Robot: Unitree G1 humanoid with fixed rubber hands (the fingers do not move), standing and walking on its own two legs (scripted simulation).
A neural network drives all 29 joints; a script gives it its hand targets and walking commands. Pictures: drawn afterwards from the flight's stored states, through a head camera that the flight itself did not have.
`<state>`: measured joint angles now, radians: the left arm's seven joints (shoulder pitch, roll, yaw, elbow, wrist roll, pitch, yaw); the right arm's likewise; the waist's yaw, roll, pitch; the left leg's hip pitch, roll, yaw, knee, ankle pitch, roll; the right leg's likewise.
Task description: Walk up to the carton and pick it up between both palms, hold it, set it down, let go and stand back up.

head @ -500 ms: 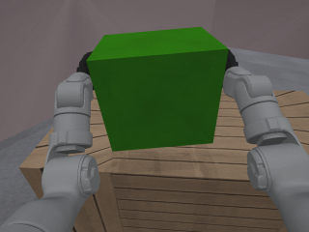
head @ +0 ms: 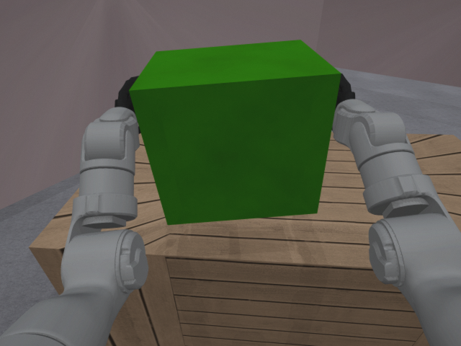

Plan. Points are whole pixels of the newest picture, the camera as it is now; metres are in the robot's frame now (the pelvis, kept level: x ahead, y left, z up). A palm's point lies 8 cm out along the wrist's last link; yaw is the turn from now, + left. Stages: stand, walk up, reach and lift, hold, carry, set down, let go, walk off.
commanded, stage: hold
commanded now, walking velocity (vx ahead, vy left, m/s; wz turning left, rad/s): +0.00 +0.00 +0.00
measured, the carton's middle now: (235, 130) +0.38 +0.00 +0.26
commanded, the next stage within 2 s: none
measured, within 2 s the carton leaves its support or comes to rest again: neither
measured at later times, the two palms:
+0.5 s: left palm (127, 120) +0.37 +0.18 +0.29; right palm (341, 113) +0.36 -0.17 +0.29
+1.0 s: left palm (127, 119) +0.37 +0.18 +0.29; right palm (341, 112) +0.36 -0.17 +0.29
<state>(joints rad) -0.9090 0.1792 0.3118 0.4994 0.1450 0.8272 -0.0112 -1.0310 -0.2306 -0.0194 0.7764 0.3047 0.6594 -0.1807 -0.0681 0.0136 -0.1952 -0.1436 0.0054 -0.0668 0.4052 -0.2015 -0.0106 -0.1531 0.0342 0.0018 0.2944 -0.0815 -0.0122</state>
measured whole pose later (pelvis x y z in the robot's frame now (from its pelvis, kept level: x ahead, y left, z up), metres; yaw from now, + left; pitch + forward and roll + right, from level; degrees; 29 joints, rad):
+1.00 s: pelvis +0.01 +0.00 +0.00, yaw +0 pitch -4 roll -1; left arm -0.88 0.16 0.31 0.46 0.15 0.84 0.00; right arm -1.01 -0.24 -0.01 0.76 0.32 0.66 -0.18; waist -0.07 0.02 -0.20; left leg -0.13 0.00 -0.06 0.41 -0.21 -0.01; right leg -0.14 0.04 0.02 0.29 -0.09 -0.01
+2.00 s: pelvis +0.00 +0.00 +0.00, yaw +0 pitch -3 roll -1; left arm -0.91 0.17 0.31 0.51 0.14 0.82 0.00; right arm -1.03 -0.24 -0.01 0.79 0.32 0.66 -0.18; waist -0.07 0.02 -0.20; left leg -0.14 0.00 -0.07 0.41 -0.20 -0.01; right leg -0.15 0.04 0.03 0.29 -0.08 -0.01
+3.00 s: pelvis +0.03 +0.01 +0.00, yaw +3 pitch -9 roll -2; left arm -0.73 0.09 0.28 0.33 0.23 0.63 -0.02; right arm -0.75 -0.14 -0.09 0.66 0.18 0.30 -0.11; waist -0.09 -0.02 -0.02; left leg 0.02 -0.01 -0.10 0.39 -0.25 0.00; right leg 0.03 0.02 -0.02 0.27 -0.15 0.00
